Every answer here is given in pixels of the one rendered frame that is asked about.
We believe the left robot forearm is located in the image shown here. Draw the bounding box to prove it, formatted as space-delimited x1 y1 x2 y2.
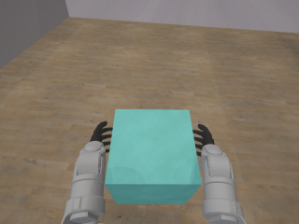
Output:
61 141 107 224

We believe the right robot forearm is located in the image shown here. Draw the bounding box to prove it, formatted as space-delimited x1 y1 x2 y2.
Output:
200 144 247 224

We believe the carton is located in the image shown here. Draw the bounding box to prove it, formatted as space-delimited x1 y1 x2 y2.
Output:
105 109 202 204

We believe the robot left hand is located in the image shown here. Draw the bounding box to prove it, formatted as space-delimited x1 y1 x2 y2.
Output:
90 121 113 153

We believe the robot right hand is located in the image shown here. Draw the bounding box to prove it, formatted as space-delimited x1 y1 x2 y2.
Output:
192 123 215 157

